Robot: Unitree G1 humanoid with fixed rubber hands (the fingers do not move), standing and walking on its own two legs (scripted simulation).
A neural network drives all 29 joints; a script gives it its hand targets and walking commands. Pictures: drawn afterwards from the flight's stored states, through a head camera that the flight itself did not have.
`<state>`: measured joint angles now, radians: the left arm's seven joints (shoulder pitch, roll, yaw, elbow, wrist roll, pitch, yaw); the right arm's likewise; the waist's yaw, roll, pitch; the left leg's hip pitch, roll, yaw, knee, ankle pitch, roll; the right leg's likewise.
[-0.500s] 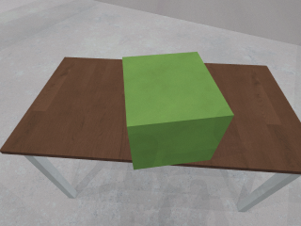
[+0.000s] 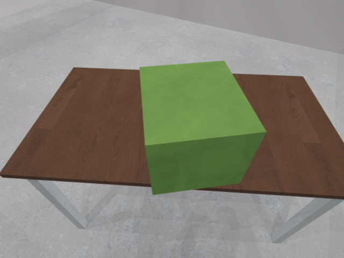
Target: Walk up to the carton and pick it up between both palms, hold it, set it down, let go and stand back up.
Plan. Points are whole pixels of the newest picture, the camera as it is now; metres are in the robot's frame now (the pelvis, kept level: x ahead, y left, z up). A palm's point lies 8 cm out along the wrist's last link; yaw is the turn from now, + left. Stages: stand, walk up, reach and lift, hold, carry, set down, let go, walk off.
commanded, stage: stand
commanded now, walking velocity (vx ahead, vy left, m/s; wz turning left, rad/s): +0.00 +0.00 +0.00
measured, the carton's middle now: (189, 125) +0.49 -0.03 +0.00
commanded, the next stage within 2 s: none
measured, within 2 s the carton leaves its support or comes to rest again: neither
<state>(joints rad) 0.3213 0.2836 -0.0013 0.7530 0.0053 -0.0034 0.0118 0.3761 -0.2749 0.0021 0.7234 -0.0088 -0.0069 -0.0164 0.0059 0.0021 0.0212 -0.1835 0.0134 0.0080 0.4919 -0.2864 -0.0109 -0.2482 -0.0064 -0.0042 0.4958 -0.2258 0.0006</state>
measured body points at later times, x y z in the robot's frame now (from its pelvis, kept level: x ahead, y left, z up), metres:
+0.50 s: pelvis +0.00 +0.00 +0.00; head +0.00 +0.00 +0.45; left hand +0.06 +0.27 -0.12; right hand +0.05 -0.26 -0.12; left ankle -0.01 +0.13 -0.74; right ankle +0.03 -0.12 -0.74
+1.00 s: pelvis +0.01 +0.00 +0.00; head +0.02 +0.00 +0.45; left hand +0.08 +0.27 -0.12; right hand +0.06 -0.26 -0.13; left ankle -0.01 +0.13 -0.74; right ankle +0.03 -0.12 -0.74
